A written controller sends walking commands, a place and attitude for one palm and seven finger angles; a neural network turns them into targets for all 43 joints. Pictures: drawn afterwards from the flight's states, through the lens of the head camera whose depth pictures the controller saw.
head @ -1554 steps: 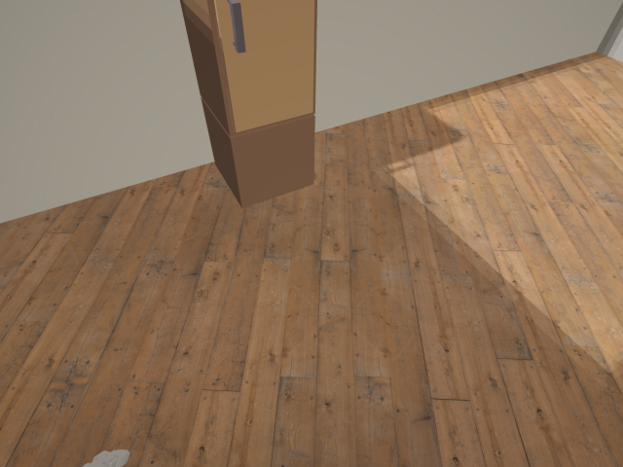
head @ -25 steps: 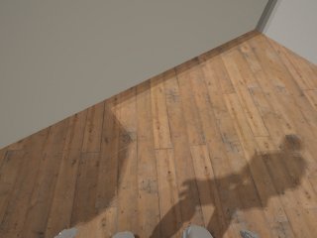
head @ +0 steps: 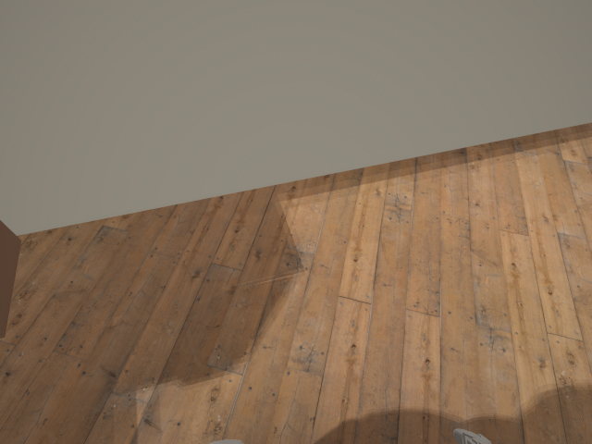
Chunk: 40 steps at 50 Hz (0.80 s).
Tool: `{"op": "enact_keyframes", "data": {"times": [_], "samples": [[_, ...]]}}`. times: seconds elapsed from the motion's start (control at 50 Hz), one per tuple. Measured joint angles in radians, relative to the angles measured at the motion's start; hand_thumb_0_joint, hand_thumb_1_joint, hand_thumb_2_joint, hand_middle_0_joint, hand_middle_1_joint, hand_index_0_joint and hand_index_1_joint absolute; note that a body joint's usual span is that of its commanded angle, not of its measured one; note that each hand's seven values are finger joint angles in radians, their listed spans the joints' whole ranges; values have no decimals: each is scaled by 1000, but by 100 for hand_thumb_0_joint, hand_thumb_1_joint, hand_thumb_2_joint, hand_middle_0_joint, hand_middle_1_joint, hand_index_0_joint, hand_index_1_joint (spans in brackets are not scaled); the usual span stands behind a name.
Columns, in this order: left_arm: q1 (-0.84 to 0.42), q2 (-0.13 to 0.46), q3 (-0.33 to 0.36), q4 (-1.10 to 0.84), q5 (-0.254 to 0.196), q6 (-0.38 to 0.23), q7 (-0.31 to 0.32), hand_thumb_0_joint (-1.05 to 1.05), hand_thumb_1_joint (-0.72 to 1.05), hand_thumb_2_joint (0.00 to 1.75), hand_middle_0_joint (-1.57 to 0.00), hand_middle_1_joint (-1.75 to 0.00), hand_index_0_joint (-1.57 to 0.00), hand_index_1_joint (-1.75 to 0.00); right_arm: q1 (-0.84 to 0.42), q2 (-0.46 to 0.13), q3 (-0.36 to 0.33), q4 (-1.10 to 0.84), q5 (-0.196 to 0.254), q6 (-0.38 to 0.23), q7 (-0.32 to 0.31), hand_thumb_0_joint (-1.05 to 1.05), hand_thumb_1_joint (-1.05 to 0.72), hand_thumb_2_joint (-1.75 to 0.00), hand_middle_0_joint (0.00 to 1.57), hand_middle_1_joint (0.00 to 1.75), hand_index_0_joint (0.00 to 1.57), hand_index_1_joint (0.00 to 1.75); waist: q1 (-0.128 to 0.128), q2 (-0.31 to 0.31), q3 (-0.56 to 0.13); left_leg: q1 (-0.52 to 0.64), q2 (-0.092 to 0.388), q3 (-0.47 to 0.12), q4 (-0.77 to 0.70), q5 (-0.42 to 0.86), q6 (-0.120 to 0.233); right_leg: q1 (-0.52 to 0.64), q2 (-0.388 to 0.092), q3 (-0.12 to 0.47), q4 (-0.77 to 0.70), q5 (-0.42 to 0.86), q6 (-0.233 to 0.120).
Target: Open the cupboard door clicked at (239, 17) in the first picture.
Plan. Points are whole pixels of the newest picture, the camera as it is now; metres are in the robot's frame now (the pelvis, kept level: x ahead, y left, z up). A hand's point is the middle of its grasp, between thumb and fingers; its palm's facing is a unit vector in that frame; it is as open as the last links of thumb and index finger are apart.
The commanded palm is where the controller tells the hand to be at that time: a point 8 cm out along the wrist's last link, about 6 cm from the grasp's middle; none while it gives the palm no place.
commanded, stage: turn to face it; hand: left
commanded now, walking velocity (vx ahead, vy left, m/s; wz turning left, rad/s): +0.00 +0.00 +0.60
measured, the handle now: out of the picture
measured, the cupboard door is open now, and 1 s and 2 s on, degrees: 44 44 44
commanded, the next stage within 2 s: take the last steps up to it in 1.76 s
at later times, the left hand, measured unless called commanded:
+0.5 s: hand out of the picture +0.01 +0.17 -0.14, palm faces +0.28 -0.92 -0.27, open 7.4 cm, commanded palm none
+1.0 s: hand out of the picture -0.02 +0.20 -0.14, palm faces +0.55 -0.79 -0.29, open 7.4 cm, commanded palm none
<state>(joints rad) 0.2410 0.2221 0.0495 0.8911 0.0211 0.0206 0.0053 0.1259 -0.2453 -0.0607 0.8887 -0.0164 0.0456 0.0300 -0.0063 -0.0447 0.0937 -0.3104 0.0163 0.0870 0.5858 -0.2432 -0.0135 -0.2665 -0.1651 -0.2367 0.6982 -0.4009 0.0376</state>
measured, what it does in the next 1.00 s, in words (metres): steps on the spot, turning left: right foot, then left foot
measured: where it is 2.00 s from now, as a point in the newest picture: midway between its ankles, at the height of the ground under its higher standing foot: outside the picture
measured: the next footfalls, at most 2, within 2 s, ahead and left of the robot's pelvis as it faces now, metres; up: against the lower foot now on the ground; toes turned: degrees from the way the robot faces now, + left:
right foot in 0.32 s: +0.06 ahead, -0.16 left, +0.00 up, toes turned +8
left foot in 0.66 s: +0.00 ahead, +0.10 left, +0.00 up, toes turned +27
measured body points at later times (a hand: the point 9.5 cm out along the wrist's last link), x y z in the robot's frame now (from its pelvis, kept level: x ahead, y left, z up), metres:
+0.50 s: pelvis +0.00 -0.04 +0.02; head +0.04 -0.04 +0.46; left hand +0.00 +0.22 -0.12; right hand +0.14 -0.28 -0.13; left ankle -0.04 +0.08 -0.65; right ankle +0.02 -0.16 -0.72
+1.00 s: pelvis +0.00 -0.05 +0.01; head +0.04 -0.03 +0.46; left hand -0.05 +0.24 -0.12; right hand +0.20 -0.22 -0.14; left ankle -0.04 +0.08 -0.72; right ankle +0.07 -0.16 -0.72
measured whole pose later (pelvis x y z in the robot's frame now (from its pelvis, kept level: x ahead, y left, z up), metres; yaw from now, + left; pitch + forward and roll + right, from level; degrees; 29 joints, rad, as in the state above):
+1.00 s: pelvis +0.00 -0.05 +0.01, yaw +34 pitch +1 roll +0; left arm 0.14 0.26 0.07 0.86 0.01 0.04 0.00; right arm 0.19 -0.22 -0.06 0.91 -0.03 0.05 0.00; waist -0.02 0.01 0.07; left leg -0.35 -0.04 -0.12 0.55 -0.22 -0.01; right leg -0.31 -0.03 -0.02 0.62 -0.35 0.06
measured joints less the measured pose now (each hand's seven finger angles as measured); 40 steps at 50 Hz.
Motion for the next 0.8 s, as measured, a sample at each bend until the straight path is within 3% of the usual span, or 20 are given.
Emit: {"op": "enact_keyframes", "data": {"times": [0.06, 0.14, 0.24, 0.32, 0.38, 0.42, 0.46, 0.5, 0.58, 0.64, 0.66, 0.72, 0.8], "samples": [[-18, 32, 14, 22, 0, 38, 5, 0, 90, 90, -20, -30, -20, -30, -4, 18, 9, -7, -6, -20, -12, 1, -91, -90, 20, 29, 20, 30, 8, -28, 7, -29, -18, -21, 54, -44, 41, -117, 28, 125, 269, -133, 29], [-50, 46, 26, 25, 1, 49, 2, 1, 91, 90, -20, -30, -20, -30, 16, 26, 18, -4, -10, -18, -29, 1, -91, -90, 20, 29, 20, 30, 9, -10, 2, -19, -20, -72, -7, -12, 28, -202, 66, 194, 379, -66, 39], [-70, 40, 25, -2, -1, 36, -4, 1, 91, 90, -19, -30, -20, -30, 34, 20, 14, 12, -13, -6, -28, 1, -91, -90, 20, 29, 20, 30, 4, 34, -5, -17, -19, -132, -58, 32, 16, -168, 92, 219, 202, -38, 37], [-65, 39, 20, -25, -3, 15, -4, 0, 91, 90, -19, -30, -20, -30, 51, 16, 2, 14, -8, 11, -24, 1, -91, -90, 20, 29, 20, 30, -5, 53, -22, -58, -33, -181, -13, 21, -10, -46, 116, 209, -79, 31, 23], [-61, 18, 10, -27, 7, 0, 5, 0, 91, 90, -20, -30, -20, -30, 47, -3, -16, 25, -3, 26, -19, 1, -91, -90, 20, 29, 20, 30, -6, 74, -13, -145, -47, -173, 228, -177, -14, -33, 106, 175, -93, 96, -20], [-48, 0, 2, -26, 7, 1, 8, 0, 91, 90, -20, -30, -20, -30, 46, -15, -25, 32, -5, 33, -13, 1, -91, -90, 20, 29, 20, 30, -9, 78, -12, -198, -44, -137, 421, -198, -21, -8, 90, 147, -116, 93, -25], [-35, -10, -3, -21, 6, 3, 11, 0, 90, 90, -20, -30, -20, -30, 44, -16, -27, 36, -4, 36, -6, 1, -91, -90, 20, 29, 20, 30, -14, 66, -13, -215, -28, -97, 512, -187, -34, 18, 74, 124, -150, 102, -23], [-26, -15, -6, -16, 8, 2, 12, 0, 90, 90, -20, -30, -20, -30, 41, -9, -25, 36, -1, 36, -3, 1, -91, -90, 20, 29, 20, 30, -16, 43, -10, -191, -11, -63, 475, -191, -46, 38, 55, 103, -176, 110, -22], [-18, -18, -11, -11, 12, -8, 7, 0, 90, 90, -20, -30, -20, -30, 24, 2, -14, 29, 4, 27, 0, 1, -91, -90, 20, 29, 20, 30, -3, 4, 4, -96, 0, -18, 246, -202, -48, 47, 18, 60, -163, 97, -7], [-3, -13, -8, -7, 6, -6, 0, 0, 90, 90, -20, -30, -20, -30, 12, 0, -5, 13, 4, 11, 1, 1, -91, -90, 20, 29, 20, 30, 4, -5, 4, -5, -3, -5, 28, -73, -31, 22, -6, 27, -81, 49, 14], [1, -8, -4, -4, 2, 0, -3, 0, 90, 90, -20, -30, -21, -30, 9, -1, -5, 6, 1, 0, 0, 1, -91, -90, 20, 29, 20, 30, 1, -3, -2, -6, -4, -18, 5, -7, -3, -9, -11, 31, -14, 18, 25], [-23, 23, 10, 17, 0, 37, 3, 0, 90, 90, -20, -30, -20, -30, -1, 21, 7, -1, -6, -20, -12, 1, -91, -90, 20, 29, 20, 30, 7, -31, 6, -34, -24, -35, 58, -53, 45, -123, 20, 142, 256, -126, 38], [-57, 41, 23, 24, 1, 48, 1, 1, 91, 90, -20, -30, -20, -30, 18, 35, 17, -2, -10, -24, -30, 1, -91, -90, 20, 29, 20, 30, 4, -13, -3, -20, -27, -82, -11, -21, 37, -207, 65, 196, 381, -62, 44]]}}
